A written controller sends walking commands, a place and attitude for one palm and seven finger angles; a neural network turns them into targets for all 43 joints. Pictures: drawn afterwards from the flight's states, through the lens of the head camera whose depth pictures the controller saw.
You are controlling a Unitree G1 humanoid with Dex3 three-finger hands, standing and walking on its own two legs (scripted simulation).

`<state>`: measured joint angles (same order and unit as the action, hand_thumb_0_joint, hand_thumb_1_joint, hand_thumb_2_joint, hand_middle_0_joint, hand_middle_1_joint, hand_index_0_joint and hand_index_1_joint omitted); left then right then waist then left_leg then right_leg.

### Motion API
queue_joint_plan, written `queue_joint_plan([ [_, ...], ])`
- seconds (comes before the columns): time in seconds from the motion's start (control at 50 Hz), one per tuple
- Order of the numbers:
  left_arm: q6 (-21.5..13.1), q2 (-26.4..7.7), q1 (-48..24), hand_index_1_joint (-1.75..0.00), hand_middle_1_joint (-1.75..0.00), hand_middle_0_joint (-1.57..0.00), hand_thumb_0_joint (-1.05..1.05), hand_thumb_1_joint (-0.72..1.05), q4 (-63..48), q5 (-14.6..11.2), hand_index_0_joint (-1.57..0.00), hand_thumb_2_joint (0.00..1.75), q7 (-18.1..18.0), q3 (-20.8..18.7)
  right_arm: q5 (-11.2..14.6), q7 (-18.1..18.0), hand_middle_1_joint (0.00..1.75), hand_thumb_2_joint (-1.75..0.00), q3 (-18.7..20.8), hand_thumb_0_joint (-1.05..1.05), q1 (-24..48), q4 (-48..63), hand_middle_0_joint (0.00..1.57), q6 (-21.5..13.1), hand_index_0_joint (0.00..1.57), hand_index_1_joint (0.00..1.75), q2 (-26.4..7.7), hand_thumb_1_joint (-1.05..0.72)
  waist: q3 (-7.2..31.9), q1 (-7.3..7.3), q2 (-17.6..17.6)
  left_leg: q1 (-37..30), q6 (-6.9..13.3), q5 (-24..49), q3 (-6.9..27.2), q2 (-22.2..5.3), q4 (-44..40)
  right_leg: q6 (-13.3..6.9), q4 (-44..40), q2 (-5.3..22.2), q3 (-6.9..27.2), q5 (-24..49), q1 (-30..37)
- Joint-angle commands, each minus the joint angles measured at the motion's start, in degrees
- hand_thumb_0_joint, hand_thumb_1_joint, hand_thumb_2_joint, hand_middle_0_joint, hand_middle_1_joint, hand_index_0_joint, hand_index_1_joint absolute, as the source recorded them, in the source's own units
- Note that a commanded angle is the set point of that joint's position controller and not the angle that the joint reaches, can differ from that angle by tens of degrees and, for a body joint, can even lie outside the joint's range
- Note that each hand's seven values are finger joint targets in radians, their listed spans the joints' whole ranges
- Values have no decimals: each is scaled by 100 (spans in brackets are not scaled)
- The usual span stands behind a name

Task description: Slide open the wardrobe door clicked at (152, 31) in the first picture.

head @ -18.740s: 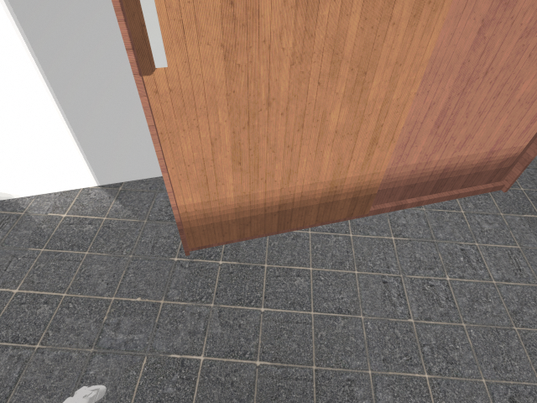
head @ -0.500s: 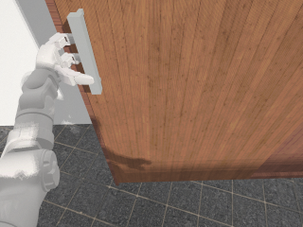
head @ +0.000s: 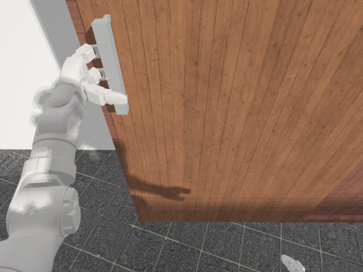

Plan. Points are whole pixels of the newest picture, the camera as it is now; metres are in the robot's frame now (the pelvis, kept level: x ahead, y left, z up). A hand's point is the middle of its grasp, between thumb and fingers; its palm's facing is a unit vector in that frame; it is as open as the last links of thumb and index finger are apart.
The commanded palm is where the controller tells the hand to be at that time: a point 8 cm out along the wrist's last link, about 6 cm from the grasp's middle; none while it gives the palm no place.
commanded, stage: slide the fingers in behind the handle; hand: left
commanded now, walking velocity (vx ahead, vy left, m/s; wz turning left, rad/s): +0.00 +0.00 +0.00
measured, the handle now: (115, 68) +0.50 +0.17 +0.22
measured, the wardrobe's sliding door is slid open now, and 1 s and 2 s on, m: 0.00 0.00 0.00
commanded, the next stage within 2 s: grip the handle and tug to test in 1.04 s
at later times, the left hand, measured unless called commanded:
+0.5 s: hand (119, 79) +0.45 +0.15 +0.22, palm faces +0.03 -1.00 +0.00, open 14.0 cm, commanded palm +0.42 +0.20 +0.22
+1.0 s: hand (121, 78) +0.45 +0.15 +0.22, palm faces +0.04 -1.00 +0.00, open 14.0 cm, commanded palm +0.42 +0.20 +0.22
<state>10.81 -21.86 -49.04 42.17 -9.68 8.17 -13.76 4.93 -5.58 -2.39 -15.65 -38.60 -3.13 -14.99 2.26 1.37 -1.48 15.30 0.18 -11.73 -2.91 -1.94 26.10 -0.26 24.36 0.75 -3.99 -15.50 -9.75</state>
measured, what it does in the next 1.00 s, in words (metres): stands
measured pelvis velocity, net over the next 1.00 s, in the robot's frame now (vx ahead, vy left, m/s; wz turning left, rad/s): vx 0.01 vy -0.01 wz -0.01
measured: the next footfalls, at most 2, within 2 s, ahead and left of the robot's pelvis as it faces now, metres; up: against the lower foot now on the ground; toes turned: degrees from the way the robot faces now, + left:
none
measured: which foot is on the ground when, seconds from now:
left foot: down 0.00-1.00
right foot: down 0.00-1.00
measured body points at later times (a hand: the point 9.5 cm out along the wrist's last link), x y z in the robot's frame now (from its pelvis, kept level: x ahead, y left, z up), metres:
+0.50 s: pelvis +0.01 -0.01 +0.00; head +0.00 -0.02 +0.45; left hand +0.44 +0.21 +0.23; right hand +0.12 -0.26 -0.11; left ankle +0.02 +0.12 -0.74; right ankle -0.03 -0.11 -0.74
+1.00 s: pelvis +0.01 -0.01 +0.00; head +0.00 -0.02 +0.45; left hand +0.44 +0.20 +0.22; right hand +0.12 -0.26 -0.11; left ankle +0.02 +0.12 -0.74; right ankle -0.03 -0.11 -0.74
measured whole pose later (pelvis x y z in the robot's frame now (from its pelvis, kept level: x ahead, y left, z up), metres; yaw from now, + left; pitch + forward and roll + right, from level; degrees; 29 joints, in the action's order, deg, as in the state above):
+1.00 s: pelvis +0.01 -0.01 +0.00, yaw +0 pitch +1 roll +0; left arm 11.5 -18.4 -47.2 39.0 -9.4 4.7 -13.2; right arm 4.3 -5.3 -2.0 -16.1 -39.6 -1.7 -14.3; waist 2.3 1.4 -1.8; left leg 13.9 -0.2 -12.0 -3.1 -2.1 25.2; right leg -0.6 24.1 0.5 -3.7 -16.1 -8.7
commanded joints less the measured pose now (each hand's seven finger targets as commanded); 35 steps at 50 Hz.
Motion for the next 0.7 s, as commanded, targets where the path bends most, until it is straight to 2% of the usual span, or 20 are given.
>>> queue_joint_plan([
  [0.0,-298,-1077,-3180,-120,-120,-30,0,-50,-1132,-76,-30,30,-47,-192,-39,-90,30,-90,291,0,187,646,20,-235,20,30,-783,-90,1497,156,-29,-1284,217,1063,299,112,-139,-93,-373,-130,169,1485,-391],
  [0.02,-314,-1047,-3229,-120,-120,-30,0,-50,-1088,-60,-30,30,-63,-153,-45,-89,30,-90,286,0,171,624,20,-233,20,30,-779,-90,1488,179,9,-1274,217,1068,313,111,-134,-95,-363,-134,167,1480,-398],
  [0.04,-392,-1191,-3186,-120,-120,-30,0,-50,-1076,-64,-30,30,-110,-283,-57,-93,30,-90,303,0,136,617,20,-229,20,30,-802,-90,1532,167,194,-1276,236,1113,316,100,-123,-82,-379,-133,162,1506,-301],
  [0.08,-518,-996,-3294,-120,-120,-30,0,-50,-1420,-47,-30,30,-148,-159,-68,-68,30,-90,310,0,170,666,20,-265,20,30,-755,-90,1801,136,28,-1441,225,1353,319,106,-102,-101,-281,-139,161,1732,-215],
  [0.1,-566,-1050,-3175,-120,-120,-30,0,-50,-1494,-47,-30,30,-168,-249,-81,-54,30,-90,318,0,172,684,20,-277,20,30,-746,-90,1957,85,-69,-1541,222,1502,300,104,-74,-105,-262,-141,178,1871,-166],
  [0.16,-656,-1386,-2897,-120,-120,-30,0,-50,-1732,-65,-30,30,-176,-556,-99,-35,30,-90,327,0,192,711,20,-248,20,30,-775,-90,2182,-12,125,-1466,258,1735,238,123,-68,-88,-230,-131,209,2279,219],
  [0.18,-648,-1284,-2886,-120,-120,-30,0,-50,-1742,-62,-30,30,-140,-469,-87,-36,30,-90,322,0,234,719,20,-249,20,30,-758,-90,2093,1,223,-1419,260,1737,216,125,-77,-84,-215,-133,197,2341,253],
  [0.2,-628,-1193,-2809,-120,-120,-30,0,-50,-1820,-79,-30,30,-111,-425,-74,-35,30,-90,324,0,265,748,20,-254,20,30,-743,-90,2063,-19,111,-1431,261,1758,197,133,-66,-88,-204,-136,196,2383,229],
  [0.26,-454,-934,-2732,-120,-120,-30,0,-50,-1653,-74,-30,30,-79,-160,-37,-46,30,-90,314,0,303,701,20,-228,20,30,-743,-90,1625,78,60,-1360,270,1525,196,116,-94,-66,-301,-141,174,2112,-35],
  [0.3,-295,-1033,-2677,-120,-120,-30,0,-50,-1488,-72,-30,30,-72,-245,-38,-55,30,-90,310,0,270,659,20,-203,20,30,-757,-90,1455,66,23,-1265,262,1369,204,123,-116,-74,-340,-146,178,1962,-133],
  [0.34,-220,-1121,-2597,-120,-120,-30,0,-50,-1534,-75,-30,30,-93,-325,-43,-65,30,-90,313,0,298,691,20,-168,20,30,-777,-90,1487,7,71,-1221,264,1389,196,141,-124,-84,-342,-132,158,1942,-8],
  [0.36,-192,-927,-2716,-120,-120,-30,0,-50,-1634,-83,-30,30,-88,-170,-38,-63,30,-90,309,0,338,713,20,-174,20,30,-747,-90,1538,55,-19,-1284,264,1430,189,144,-111,-78,-317,-128,172,2025,-62],
  [0.42,-168,-709,-2810,-120,-120,-30,0,-50,-1661,-104,-30,30,-137,-40,-48,-55,30,-90,314,0,321,698,20,-186,20,30,-719,-90,1559,98,50,-1366,254,1419,235,131,-95,-82,-308,-147,156,1950,-170],
  [0.44,-224,-892,-2679,-120,-120,-30,0,-50,-1702,-118,-30,30,-182,-232,-69,-57,30,-90,337,0,286,702,20,-182,20,30,-746,-90,1683,49,247,-1384,265,1493,240,124,-88,-81,-314,-148,143,1990,-23],
  [0.46,-235,-879,-2701,-120,-120,-30,0,-50,-1813,-119,-30,30,-198,-225,-70,-48,30,-90,319,0,340,731,20,-179,20,30,-736,-90,1736,16,176,-1364,268,1537,227,135,-100,-79,-284,-137,167,2095,27],
  [0.48,-234,-867,-2719,-120,-120,-30,0,-50,-1802,-127,-30,30,-222,-250,-67,-48,30,-90,321,0,354,726,20,-182,20,30,-717,-90,1772,27,279,-1357,270,1524,215,151,-88,-66,-274,-142,171,2128,48],
  [0.54,-246,-896,-2726,-120,-120,-30,0,-50,-1593,-63,-30,30,-309,-243,-86,-54,30,-90,317,0,321,671,20,-148,20,30,-731,-90,1621,54,357,-1278,279,1374,194,137,-113,-45,-325,-126,174,1958,5],
  [0.62,-248,-781,-2980,-120,-120,-30,0,-50,-1605,26,-30,30,-324,-72,-71,-53,30,-90,293,0,348,671,20,-131,20,30,-690,-90,1562,100,-3,-1325,260,1298,189,149,-112,-64,-334,-120,207,1877,-142],
  [0.64,-284,-794,-3043,-120,-120,-30,0,-50,-1562,28,-30,30,-332,-52,-86,-53,30,-90,301,0,306,651,20,-130,20,30,-714,-90,1614,124,110,-1333,266,1320,223,144,-108,-69,-340,-119,186,1856,-75],
  [0.68,-291,-806,-3130,-120,-120,-30,0,-50,-1544,18,-30,30,-309,-65,-81,-65,30,-90,302,0,319,646,20,-133,20,30,-701,-90,1633,140,74,-1357,262,1336,218,141,-103,-72,-326,-124,198,1902,-102],
])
